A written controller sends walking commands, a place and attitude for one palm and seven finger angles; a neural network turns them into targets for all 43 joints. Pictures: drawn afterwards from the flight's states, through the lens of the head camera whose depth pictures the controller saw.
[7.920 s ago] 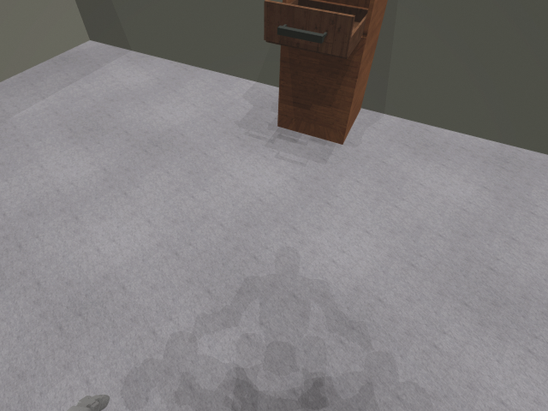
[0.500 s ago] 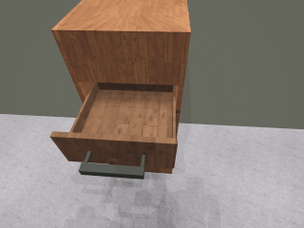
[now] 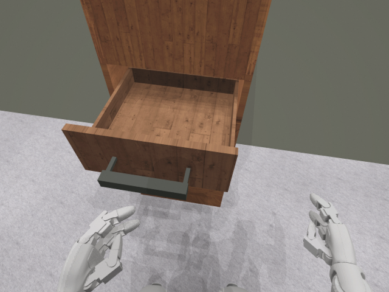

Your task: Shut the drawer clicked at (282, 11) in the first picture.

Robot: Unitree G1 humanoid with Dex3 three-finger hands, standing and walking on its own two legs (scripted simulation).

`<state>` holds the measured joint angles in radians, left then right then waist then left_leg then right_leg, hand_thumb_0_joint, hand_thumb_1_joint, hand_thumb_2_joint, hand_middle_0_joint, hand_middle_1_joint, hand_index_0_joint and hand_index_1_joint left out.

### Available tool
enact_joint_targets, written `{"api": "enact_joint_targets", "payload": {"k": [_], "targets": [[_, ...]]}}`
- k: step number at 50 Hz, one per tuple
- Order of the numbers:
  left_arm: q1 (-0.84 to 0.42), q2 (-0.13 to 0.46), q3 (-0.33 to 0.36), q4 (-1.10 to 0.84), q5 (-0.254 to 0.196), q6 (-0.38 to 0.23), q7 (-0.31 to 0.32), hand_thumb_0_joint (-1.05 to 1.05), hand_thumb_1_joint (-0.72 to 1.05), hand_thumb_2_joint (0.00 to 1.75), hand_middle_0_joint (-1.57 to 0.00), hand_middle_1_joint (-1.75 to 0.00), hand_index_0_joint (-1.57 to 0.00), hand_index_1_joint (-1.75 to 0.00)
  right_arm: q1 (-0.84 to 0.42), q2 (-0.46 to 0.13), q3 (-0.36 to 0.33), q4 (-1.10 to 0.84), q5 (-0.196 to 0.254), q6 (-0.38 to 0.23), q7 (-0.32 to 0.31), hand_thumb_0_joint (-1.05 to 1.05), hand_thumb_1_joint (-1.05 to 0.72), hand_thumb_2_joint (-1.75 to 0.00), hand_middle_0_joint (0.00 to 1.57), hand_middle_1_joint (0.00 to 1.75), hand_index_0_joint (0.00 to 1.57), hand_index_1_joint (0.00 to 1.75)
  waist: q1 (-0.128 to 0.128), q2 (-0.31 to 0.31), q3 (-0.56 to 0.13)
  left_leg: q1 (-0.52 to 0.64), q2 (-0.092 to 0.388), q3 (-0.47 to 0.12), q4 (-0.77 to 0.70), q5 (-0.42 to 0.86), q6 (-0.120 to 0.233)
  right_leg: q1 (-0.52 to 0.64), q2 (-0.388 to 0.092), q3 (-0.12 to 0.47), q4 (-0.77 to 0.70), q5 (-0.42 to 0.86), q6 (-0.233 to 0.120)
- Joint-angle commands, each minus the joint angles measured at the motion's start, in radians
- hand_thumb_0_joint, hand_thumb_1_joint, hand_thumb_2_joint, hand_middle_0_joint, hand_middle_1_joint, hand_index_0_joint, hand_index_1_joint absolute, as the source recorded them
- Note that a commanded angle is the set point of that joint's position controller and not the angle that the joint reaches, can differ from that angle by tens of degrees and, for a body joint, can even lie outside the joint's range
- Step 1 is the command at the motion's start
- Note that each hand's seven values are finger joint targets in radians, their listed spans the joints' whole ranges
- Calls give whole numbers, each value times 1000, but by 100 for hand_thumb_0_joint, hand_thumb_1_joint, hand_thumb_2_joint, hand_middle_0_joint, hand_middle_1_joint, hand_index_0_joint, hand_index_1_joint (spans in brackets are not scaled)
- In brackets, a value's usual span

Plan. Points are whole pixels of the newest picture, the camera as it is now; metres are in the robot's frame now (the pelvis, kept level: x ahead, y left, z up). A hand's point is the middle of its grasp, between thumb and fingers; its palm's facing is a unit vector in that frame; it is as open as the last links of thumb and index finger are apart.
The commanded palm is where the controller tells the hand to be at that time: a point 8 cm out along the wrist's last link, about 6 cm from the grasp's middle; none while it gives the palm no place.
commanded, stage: raise the hand and make a fist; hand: left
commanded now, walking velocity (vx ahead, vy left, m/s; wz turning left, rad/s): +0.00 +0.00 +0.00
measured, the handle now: (146, 175) +0.36 +0.14 +0.01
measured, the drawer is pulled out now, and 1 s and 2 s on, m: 0.26 0.26 0.26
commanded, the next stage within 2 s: bring the fist close to the handle in 1.52 s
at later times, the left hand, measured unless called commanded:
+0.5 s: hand (108, 246) +0.19 +0.16 +0.06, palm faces -0.07 -1.00 -0.02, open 3.7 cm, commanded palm +0.15 +0.21 +0.06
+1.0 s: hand (112, 250) +0.18 +0.14 +0.10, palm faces -0.08 -1.00 -0.01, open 3.2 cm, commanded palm +0.14 +0.19 +0.10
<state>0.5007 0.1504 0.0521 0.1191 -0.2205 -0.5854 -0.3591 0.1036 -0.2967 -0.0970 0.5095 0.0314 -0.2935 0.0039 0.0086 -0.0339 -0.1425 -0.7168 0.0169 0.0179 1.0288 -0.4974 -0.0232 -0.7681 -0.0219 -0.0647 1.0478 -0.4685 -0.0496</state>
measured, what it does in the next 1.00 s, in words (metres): stands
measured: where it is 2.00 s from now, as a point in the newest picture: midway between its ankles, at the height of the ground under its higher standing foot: outside the picture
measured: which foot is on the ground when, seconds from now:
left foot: down 0.00-1.00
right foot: down 0.00-1.00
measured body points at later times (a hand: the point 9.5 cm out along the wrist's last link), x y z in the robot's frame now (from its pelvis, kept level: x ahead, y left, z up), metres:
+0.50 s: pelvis +0.00 +0.02 +0.00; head +0.05 +0.02 +0.44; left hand +0.19 +0.22 +0.06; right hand +0.15 -0.21 -0.09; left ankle +0.01 +0.13 -0.67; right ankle +0.03 -0.09 -0.67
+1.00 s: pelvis +0.02 +0.03 +0.00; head +0.05 +0.03 +0.45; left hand +0.17 +0.20 +0.10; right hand +0.24 -0.17 -0.04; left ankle +0.01 +0.13 -0.67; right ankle +0.03 -0.09 -0.67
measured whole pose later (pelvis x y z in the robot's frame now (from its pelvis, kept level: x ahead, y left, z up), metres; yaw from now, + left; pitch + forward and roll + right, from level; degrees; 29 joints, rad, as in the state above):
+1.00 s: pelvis +0.02 +0.03 +0.00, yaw +1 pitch +11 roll -2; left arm 0.76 0.16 -0.11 -0.46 -0.12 -0.28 -0.14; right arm 0.23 -0.19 0.03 0.37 0.04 -0.15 0.00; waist 0.02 0.04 -0.15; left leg -0.69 0.01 -0.01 1.05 -0.55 0.02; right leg -0.70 -0.03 -0.09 1.00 -0.49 -0.01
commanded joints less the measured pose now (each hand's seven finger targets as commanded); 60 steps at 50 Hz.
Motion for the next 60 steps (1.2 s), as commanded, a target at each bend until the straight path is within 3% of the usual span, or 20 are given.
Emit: {"api": "enact_joint_targets", "payload": {"k": [1, 4, 6, 10, 14, 15, 17, 22, 23, 27, 29, 34, 37, 41, 51, 55, 60], "targets": [[1, 109, 80, -425, -46, -24, 65, 0, 90, 90, -60, -73, -60, -73, 22, -38, 6, -183, 5, -16, -11, 0, -90, -90, 20, 30, 20, 30, 2, 103, -158, -25, -41, 3, -54, 157, 50, 139, -6, 119, -176, 62, 22], [-101, 99, 4, -554, -6, -27, 98, 0, 90, 90, -66, -80, -66, -80, 57, -46, 23, -177, -1, -7, -22, 0, -90, -90, 20, 30, 20, 30, -60, 80, -155, -22, -20, -26, -16, 183, 61, 67, 12, 86, -135, 124, 23], [-81, 75, -50, -516, 10, -4, 84, 0, 90, 90, -70, -84, -70, -84, 59, -49, 33, -171, -1, -9, -25, 0, -90, -90, 20, 30, 20, 30, -75, 85, -110, -42, -15, -41, -15, 153, 60, 32, 14, 70, -136, 92, 24], [-14, 96, -48, -465, 20, 115, 66, 0, 90, 90, -78, -93, -78, -93, 47, -48, 46, -191, 11, 2, -34, 0, -90, -90, 20, 30, 20, 30, -51, 53, -123, -64, -21, -50, -49, 100, 57, 73, 8, 67, -173, -4, 28], [54, 141, 53, -444, 6, 227, 115, 0, 90, 90, -86, -101, -86, -101, 17, -28, 52, -204, 18, 28, -48, 0, -90, -90, 20, 30, 20, 30, 0, 13, -144, -69, -27, -46, -94, 101, 50, 154, 4, 66, -208, -46, 32], [43, 124, 44, -485, -1, 233, 131, 0, 90, 90, -88, -104, -88, -104, 22, -22, 59, -212, 16, 29, -49, 0, -90, -90, 20, 30, 20, 30, 1, 9, -152, -64, -27, -47, -107, 105, 49, 166, 1, 58, -209, -44, 33], [67, 120, 62, -506, -10, 227, 157, 0, 90, 90, -92, -108, -92, -108, 28, -13, 57, -207, 14, 28, -51, 0, -90, -90, 20, 30, 20, 30, 8, -4, -163, -51, -25, -44, -117, 131, 49, 190, 1, 55, -212, -11, 34], [119, 88, 4, -540, -1, 168, 170, 0, 90, 90, -102, -119, -102, -119, 46, -24, 53, -190, 8, 0, -42, 0, -90, -90, 20, 30, 20, 30, -8, 0, -133, -29, -21, -46, -130, 153, 49, 171, 4, 29, -199, 39, 32], [121, 77, -21, -547, 4, 158, 166, 0, 90, 90, -104, -121, -104, -121, 50, -27, 52, -190, 10, -5, -40, 0, -90, -90, 20, 30, 20, 30, -21, -3, -121, -19, -21, -45, -127, 153, 51, 156, 5, 27, -200, 46, 33], [187, 64, -61, -610, 24, 143, 172, 0, 90, 90, -112, -130, -112, -130, 68, -30, 42, -197, 8, -15, -30, 0, -90, -90, 20, 30, 20, 30, -14, 55, -151, 30, -20, -43, -132, 223, 50, 168, 6, 4, -168, 144, 27], [201, 74, -57, -613, 41, 152, 193, 0, 90, 90, -116, -134, -116, -134, 67, -32, 37, -201, 9, -2, -27, 0, -90, -90, 20, 30, 20, 30, -19, 18, -126, 25, -16, -48, -137, 232, 50, 162, 11, -4, -166, 155, 29], [252, 83, -73, -706, 79, 162, 238, 0, 90, 90, -126, -145, -126, -145, 77, -24, 32, -234, 8, 38, -20, 0, -90, -90, 20, 30, 20, 30, -7, 81, -132, 67, -10, -43, -141, 296, 49, 164, 15, -14, -146, 207, 24], [272, 47, -116, -734, 77, 176, 238, 0, 90, 90, -132, -151, -132, -151, 83, -21, 39, -261, 8, 60, -14, 0, -90, -90, 20, 30, 20, 30, -16, 67, -122, 74, -8, -45, -144, 306, 48, 167, 19, -18, -149, 225, 27], [285, 49, -134, -748, 83, 201, 226, 0, 90, 90, -140, -160, -140, -160, 85, -22, 47, -282, 12, 79, -14, 0, -90, -90, 20, 30, 20, 30, -23, 44, -97, 74, -6, -48, -149, 285, 50, 168, 21, -18, -161, 216, 29], [278, 56, -142, -824, 80, 249, 221, 0, 90, 90, -140, -160, -140, -160, 85, -14, 68, -309, 15, 91, -17, 0, -90, -90, 20, 30, 20, 30, -19, 58, -89, 84, -10, -53, -163, 251, 52, 195, 20, -11, -185, 195, 30], [303, 56, -142, -847, 83, 260, 228, 0, 90, 90, -140, -160, -140, -160, 89, -12, 68, -312, 19, 84, -20, 0, -90, -90, 20, 30, 20, 30, -11, 36, -104, 95, -9, -53, -173, 272, 53, 222, 17, -13, -189, 212, 30], [319, 46, -150, -812, 91, 275, 232, 0, 90, 90, -140, -160, -140, -160, 82, -13, 65, -305, 21, 80, -23, 0, -90, -90, 20, 30, 20, 30, -14, 14, -55, 75, -14, -44, -178, 243, 54, 221, 15, -8, -206, 198, 33]]}}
